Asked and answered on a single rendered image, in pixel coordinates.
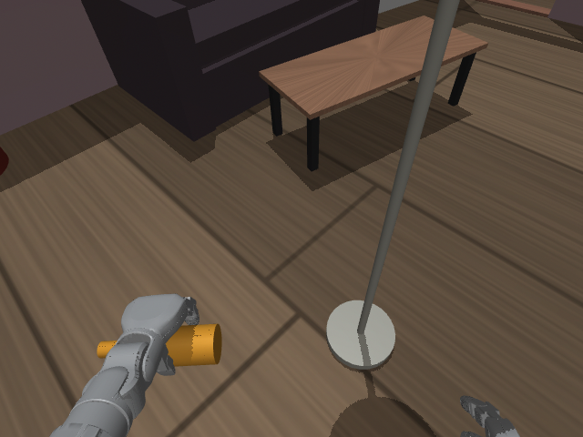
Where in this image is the right robot hand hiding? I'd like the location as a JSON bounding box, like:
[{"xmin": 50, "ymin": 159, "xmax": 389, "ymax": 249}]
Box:
[{"xmin": 460, "ymin": 395, "xmax": 520, "ymax": 437}]

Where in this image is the left robot arm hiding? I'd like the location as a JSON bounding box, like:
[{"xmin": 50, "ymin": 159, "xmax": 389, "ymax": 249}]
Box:
[{"xmin": 49, "ymin": 328, "xmax": 165, "ymax": 437}]

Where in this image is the floor lamp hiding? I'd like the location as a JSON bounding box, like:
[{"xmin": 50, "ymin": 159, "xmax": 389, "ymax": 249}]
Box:
[{"xmin": 326, "ymin": 0, "xmax": 460, "ymax": 370}]

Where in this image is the left robot hand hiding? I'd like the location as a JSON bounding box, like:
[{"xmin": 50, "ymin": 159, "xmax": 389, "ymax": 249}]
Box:
[{"xmin": 121, "ymin": 294, "xmax": 199, "ymax": 376}]

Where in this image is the sofa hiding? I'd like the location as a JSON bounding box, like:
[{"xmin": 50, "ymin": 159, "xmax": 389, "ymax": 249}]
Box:
[{"xmin": 81, "ymin": 0, "xmax": 380, "ymax": 142}]

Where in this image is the bottle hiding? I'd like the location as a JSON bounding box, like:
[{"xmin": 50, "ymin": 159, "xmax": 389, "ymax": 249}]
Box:
[{"xmin": 97, "ymin": 324, "xmax": 222, "ymax": 367}]

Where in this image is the coffee table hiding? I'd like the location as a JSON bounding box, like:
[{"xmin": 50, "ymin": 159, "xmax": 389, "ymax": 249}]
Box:
[{"xmin": 259, "ymin": 15, "xmax": 488, "ymax": 172}]

